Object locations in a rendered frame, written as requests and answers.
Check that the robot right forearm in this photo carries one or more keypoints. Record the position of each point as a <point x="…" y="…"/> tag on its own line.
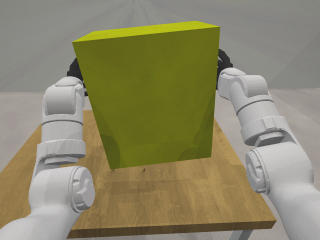
<point x="259" y="118"/>

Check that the right robot upper arm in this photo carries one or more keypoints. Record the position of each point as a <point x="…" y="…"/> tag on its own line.
<point x="282" y="172"/>

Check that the table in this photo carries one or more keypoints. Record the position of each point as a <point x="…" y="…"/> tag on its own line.
<point x="210" y="194"/>

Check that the robot right hand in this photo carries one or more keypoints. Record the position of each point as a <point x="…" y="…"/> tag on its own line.
<point x="225" y="63"/>

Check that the robot left forearm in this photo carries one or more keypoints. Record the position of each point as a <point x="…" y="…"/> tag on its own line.
<point x="62" y="126"/>

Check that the carton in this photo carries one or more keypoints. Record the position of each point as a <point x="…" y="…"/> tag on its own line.
<point x="152" y="90"/>

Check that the left robot upper arm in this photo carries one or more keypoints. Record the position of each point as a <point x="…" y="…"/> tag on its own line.
<point x="57" y="198"/>

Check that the robot left hand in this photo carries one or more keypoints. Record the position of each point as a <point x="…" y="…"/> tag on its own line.
<point x="74" y="71"/>

